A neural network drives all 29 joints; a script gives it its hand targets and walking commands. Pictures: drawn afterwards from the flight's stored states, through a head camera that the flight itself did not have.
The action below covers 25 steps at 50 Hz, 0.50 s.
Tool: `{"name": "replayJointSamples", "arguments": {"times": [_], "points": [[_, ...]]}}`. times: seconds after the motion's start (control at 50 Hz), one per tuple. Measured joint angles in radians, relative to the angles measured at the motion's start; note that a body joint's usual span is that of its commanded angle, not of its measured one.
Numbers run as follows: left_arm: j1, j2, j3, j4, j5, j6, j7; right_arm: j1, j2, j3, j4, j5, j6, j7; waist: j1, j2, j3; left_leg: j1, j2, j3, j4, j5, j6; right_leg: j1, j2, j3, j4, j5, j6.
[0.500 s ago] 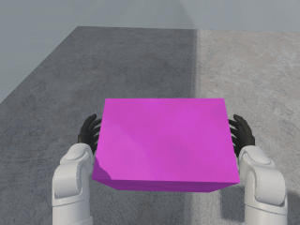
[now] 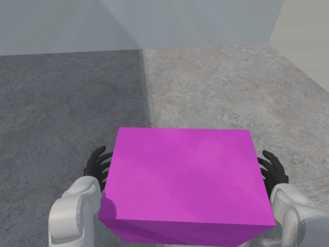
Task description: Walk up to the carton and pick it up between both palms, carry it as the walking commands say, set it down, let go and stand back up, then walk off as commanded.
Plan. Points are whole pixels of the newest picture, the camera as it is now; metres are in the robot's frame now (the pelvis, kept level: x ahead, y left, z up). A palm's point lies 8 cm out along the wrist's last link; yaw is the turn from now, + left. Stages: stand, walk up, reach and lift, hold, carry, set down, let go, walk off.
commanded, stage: carry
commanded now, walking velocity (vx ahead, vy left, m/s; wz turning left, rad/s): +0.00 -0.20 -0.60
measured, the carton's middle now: (181, 191) +0.25 +0.00 +0.02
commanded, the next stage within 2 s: none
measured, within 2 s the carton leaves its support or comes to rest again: neither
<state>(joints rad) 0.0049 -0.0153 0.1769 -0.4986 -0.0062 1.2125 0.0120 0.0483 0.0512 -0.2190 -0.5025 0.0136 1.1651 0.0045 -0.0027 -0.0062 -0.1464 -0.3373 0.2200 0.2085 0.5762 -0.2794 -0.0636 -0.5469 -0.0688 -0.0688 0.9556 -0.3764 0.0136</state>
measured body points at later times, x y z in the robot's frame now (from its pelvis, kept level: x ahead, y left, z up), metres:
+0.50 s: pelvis -0.05 -0.15 -0.01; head -0.05 -0.11 +0.44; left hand +0.23 -0.02 +0.05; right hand +0.14 -0.39 +0.08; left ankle -0.02 -0.05 -0.73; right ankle -0.04 -0.21 -0.67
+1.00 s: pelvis -0.16 -0.32 -0.01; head -0.14 -0.33 +0.44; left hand +0.15 -0.29 +0.05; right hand -0.05 -0.62 +0.06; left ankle -0.11 -0.22 -0.67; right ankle -0.14 -0.39 -0.73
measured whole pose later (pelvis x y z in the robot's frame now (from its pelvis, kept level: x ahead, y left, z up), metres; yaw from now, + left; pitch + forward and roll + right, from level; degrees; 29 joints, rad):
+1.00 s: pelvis -0.16 -0.32 -0.01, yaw -33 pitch +5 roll -1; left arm 0.07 -0.10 0.20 -0.56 0.02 1.13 0.00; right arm 0.04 0.03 -0.23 -0.51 0.03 1.11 0.04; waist 0.00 0.01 -0.07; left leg -0.60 0.11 0.13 1.13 -0.53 -0.10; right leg -0.48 0.07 -0.11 0.62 -0.23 -0.12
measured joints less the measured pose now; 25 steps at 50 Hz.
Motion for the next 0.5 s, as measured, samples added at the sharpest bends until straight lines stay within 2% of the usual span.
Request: {"name": "replayJointSamples", "arguments": {"times": [0.06, 0.1, 0.12, 0.14, 0.18, 0.22, 0.26, 0.34, 0.4, 0.42, 0.46, 0.5], "points": [[-0.023, 0.015, 0.004, 0.006, -0.007, 0.001, -0.002, -0.02, -0.002, 0.01, -0.005, -0.015, 0.005, -0.001, 0.0, 0.024, -0.001, -0.015, 0.067, 0.017, 0.017, 0.003, -0.043, 0.073, -0.002, -0.029, -0.208, 0.005, -0.002], [-0.039, 0.018, 0.006, 0.011, -0.012, 0.002, -0.006, -0.024, -0.005, 0.014, -0.017, -0.022, 0.01, -0.003, 0.003, 0.032, 0.0, -0.036, 0.113, 0.02, 0.069, -0.014, -0.078, 0.143, 0.014, -0.05, -0.372, 0.08, -0.009], [-0.046, 0.0, 0.004, 0.026, -0.007, -0.005, -0.004, -0.024, -0.023, 0.011, -0.018, -0.021, 0.013, -0.001, 0.009, 0.056, 0.003, -0.064, 0.137, -0.008, 0.122, -0.057, -0.082, 0.135, 0.04, -0.059, -0.378, 0.128, -0.012], [-0.048, -0.023, 0.001, 0.041, 0.002, -0.011, -0.001, -0.02, -0.045, 0.006, -0.014, -0.014, 0.017, 0.003, 0.013, 0.066, 0.005, -0.103, 0.127, -0.049, 0.203, -0.163, -0.083, 0.112, 0.055, -0.058, -0.35, 0.133, -0.019], [-0.033, -0.064, 0.0, 0.047, 0.02, -0.018, 0.009, -0.017, -0.073, -0.003, -0.003, 0.002, 0.023, 0.01, 0.007, 0.057, 0.02, -0.187, 0.06, -0.108, 0.396, -0.311, -0.075, 0.086, 0.064, -0.048, -0.322, 0.119, -0.038], [-0.003, -0.088, 0.007, 0.028, 0.032, -0.028, 0.011, -0.022, -0.075, -0.009, 0.009, 0.013, 0.018, 0.019, -0.003, 0.044, 0.036, -0.244, -0.001, -0.116, 0.522, -0.307, -0.064, 0.078, 0.075, -0.036, -0.33, 0.124, -0.057], [0.022, -0.094, 0.015, -0.003, 0.033, -0.039, 0.01, -0.024, -0.061, -0.011, 0.011, 0.019, 0.0, 0.026, -0.007, 0.031, 0.049, -0.268, -0.045, -0.104, 0.56, -0.254, -0.052, 0.071, 0.093, -0.026, -0.337, 0.137, -0.075], [0.044, -0.077, 0.018, -0.048, 0.023, -0.052, 0.0, -0.015, -0.035, -0.008, -0.003, 0.021, -0.034, 0.03, 0.005, 0.006, 0.049, -0.235, -0.116, -0.085, 0.441, -0.218, -0.016, 0.051, 0.14, -0.014, -0.333, 0.151, -0.109], [0.043, -0.055, 0.01, -0.06, 0.021, -0.046, 0.0, -0.011, -0.023, -0.005, -0.006, 0.018, -0.044, 0.03, 0.018, -0.018, 0.034, -0.132, -0.153, -0.071, 0.22, -0.18, 0.013, 0.038, 0.18, -0.008, -0.321, 0.156, -0.13], [0.041, -0.042, 0.009, -0.059, 0.02, -0.041, 0.0, -0.011, -0.015, -0.002, 0.001, 0.015, -0.047, 0.03, 0.018, -0.038, 0.029, -0.096, -0.159, -0.058, 0.143, -0.115, 0.042, 0.033, 0.187, -0.002, -0.308, 0.153, -0.134], [0.047, -0.011, 0.009, -0.041, 0.013, -0.034, -0.003, -0.013, 0.003, 0.011, 0.025, -0.002, -0.045, 0.023, 0.021, -0.062, 0.023, -0.078, -0.137, -0.029, 0.131, -0.076, 0.082, -0.018, 0.186, -0.012, -0.129, 0.008, -0.09], [0.044, 0.003, 0.001, -0.017, 0.008, -0.021, -0.003, 0.004, 0.011, 0.014, 0.033, -0.013, -0.038, 0.018, 0.022, -0.062, 0.021, -0.043, -0.105, -0.006, 0.097, -0.066, 0.079, -0.077, 0.156, -0.024, 0.127, -0.039, -0.051]]}}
